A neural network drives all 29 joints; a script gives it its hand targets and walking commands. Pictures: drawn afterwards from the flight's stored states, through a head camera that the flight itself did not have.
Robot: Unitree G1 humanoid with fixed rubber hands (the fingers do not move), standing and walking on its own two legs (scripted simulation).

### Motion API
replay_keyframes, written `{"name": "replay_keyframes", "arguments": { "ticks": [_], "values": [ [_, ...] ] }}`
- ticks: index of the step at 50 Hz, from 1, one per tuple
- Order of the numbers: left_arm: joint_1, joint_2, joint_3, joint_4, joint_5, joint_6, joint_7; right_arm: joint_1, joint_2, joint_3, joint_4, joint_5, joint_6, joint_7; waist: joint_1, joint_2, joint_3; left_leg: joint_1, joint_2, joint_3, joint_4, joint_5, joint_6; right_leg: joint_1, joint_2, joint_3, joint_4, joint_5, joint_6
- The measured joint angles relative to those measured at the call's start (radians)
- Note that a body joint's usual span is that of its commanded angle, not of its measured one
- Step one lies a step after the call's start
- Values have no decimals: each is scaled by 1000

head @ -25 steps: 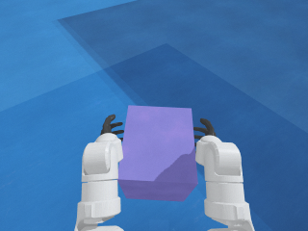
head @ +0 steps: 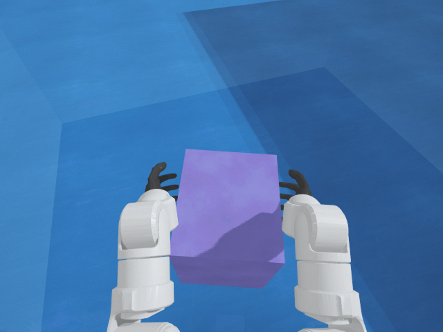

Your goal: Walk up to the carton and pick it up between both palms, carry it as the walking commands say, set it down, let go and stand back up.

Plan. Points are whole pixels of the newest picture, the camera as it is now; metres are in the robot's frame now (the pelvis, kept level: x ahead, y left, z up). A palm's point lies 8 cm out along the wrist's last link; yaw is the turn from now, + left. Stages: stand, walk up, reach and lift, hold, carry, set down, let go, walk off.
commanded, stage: carry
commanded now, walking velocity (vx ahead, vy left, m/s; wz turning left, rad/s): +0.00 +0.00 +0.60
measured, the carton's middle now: (226, 222) +0.34 +0.01 +0.00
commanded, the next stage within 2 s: none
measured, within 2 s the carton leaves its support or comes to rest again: neither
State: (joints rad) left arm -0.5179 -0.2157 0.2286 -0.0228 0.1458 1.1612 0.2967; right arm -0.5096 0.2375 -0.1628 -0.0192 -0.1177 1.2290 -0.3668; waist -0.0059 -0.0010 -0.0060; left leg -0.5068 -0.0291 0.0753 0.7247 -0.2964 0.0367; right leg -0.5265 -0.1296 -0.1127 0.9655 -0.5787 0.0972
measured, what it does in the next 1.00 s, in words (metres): walks backwards, turning left: right foot, then left foot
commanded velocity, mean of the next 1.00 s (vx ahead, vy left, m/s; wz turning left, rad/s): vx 0.00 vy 0.00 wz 0.38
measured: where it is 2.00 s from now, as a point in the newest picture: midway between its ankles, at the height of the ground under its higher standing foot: outside the picture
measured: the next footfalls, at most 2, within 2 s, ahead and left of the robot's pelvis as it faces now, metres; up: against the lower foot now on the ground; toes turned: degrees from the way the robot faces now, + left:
right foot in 0.06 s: +0.00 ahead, -0.08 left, +0.00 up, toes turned +24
left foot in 0.32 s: +0.00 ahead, +0.13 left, +0.00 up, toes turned +20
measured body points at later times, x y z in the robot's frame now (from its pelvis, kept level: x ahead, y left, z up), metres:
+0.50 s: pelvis -0.06 +0.00 +0.00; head -0.02 +0.00 +0.45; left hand +0.23 +0.23 +0.08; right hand +0.30 -0.01 +0.06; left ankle -0.04 +0.11 -0.71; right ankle -0.02 -0.10 -0.69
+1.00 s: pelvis -0.12 -0.01 +0.01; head -0.09 -0.01 +0.46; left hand +0.11 +0.27 +0.10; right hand +0.23 +0.05 +0.07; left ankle -0.12 +0.10 -0.71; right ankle -0.04 -0.09 -0.71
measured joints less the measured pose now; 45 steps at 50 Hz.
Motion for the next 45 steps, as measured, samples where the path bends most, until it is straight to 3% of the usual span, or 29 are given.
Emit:
{"name": "replay_keyframes", "arguments": {
  "ticks": [3, 5, 7, 9, 11, 14, 16, 18, 20, 23, 26, 29, 32, 35, 38, 40, 42, 45],
  "values": [
    [-17, -10, -1, -14, -24, 0, 37, 6, -4, -7, -24, -20, -8, 36, 27, 25, 12, -23, -9, -29, -3, 25, -3, 39, 32, 0, -129, 45, -14],
    [-19, -31, -4, -8, -21, -17, 50, 18, -18, -9, -38, -29, -14, 61, 33, 69, 22, -26, -6, -66, -4, 39, -9, 69, 47, -34, -199, 215, -72],
    [-18, -35, -22, 5, -15, -19, 56, 44, -34, 1, -47, -25, -15, 75, 25, 69, 15, -53, -11, -59, 73, -85, -24, 76, 29, -65, -209, 225, -112],
    [-24, -35, -31, 13, -10, -14, 51, 63, -43, 9, -65, -9, -10, 64, 1, 56, 18, -75, -2, -31, 189, -185, -32, 91, 0, -97, -217, 212, -119],
    [-28, -36, -31, 15, 12, -14, 23, 70, -39, 8, -81, 12, -5, 35, -23, 42, 22, -63, 13, -12, 214, -198, -39, 103, -27, -125, -224, 212, -113],
    [-30, -36, -25, 19, 46, -18, -16, 58, -29, -3, -83, 35, 0, -2, -52, 20, 18, 9, 32, 5, 109, -168, -56, 102, -69, -156, -200, 203, -100],
    [-31, -36, -17, 25, 61, -21, -30, 40, -26, -12, -64, 42, -1, -11, -68, 3, 12, 70, 33, 21, -13, -50, -50, 95, -99, -171, -163, 186, -88],
    [-19, -27, -9, 23, 62, -21, -34, 23, -15, -18, -29, 46, -11, -22, -63, -25, 10, 63, 10, 32, -14, -3, -15, 75, -119, -144, -123, 144, -53],
    [-10, -9, -3, 22, 49, -14, -38, 4, 0, -19, -1, 35, -11, -29, -45, -18, 10, 41, 11, 29, 4, -15, 0, 34, -73, -71, -42, 34, -18],
    [-15, 5, 0, 18, 7, -4, -7, -3, 1, -10, 8, 13, -10, -10, -4, -10, 16, 14, 9, 16, 2, -1, 2, -1, -12, -12, 15, 10, 1],
    [-33, -2, -2, 4, -24, 3, 37, 3, -2, -16, -11, -8, -16, 28, 28, 8, 23, -12, -1, -8, -4, 26, -1, 31, 25, 0, -86, 23, -2],
    [-37, -29, -6, 9, -22, -18, 58, 20, -21, -18, -31, -22, -23, 64, 40, 68, 37, -21, 3, -57, -10, 51, -10, 78, 51, -41, -202, 222, -78],
    [-36, -40, -23, 24, -15, -18, 68, 58, -43, -4, -49, -11, -21, 78, 18, 59, 27, -70, 0, -36, 146, -144, -32, 89, 18, -88, -216, 223, -124],
    [-40, -40, -26, 30, 12, -18, 30, 69, -43, 1, -71, 23, -13, 34, -18, 40, 33, -67, 24, -6, 228, -194, -44, 105, -22, -128, -229, 223, -119],
    [-37, -38, -16, 30, 43, -21, -6, 55, -31, -8, -65, 45, -11, -2, -42, 19, 29, 14, 44, 10, 108, -162, -60, 100, -56, -148, -211, 221, -107],
    [-35, -35, -9, 34, 55, -24, -18, 40, -29, -12, -44, 51, -12, -11, -53, 5, 23, 82, 50, 29, -31, -30, -58, 89, -77, -154, -181, 210, -96],
    [-22, -19, -8, 34, 48, -23, -20, 26, -18, -13, -11, 53, -23, -21, -42, -22, 25, 81, 32, 49, -37, 16, -24, 76, -91, -125, -162, 186, -67],
    [-16, 10, -6, 33, 18, -6, -13, 10, -2, -9, 21, 36, -23, -23, -7, -21, 26, 69, 40, 62, -29, 1, -4, 46, -36, -51, -107, 56, -32]
  ]
}}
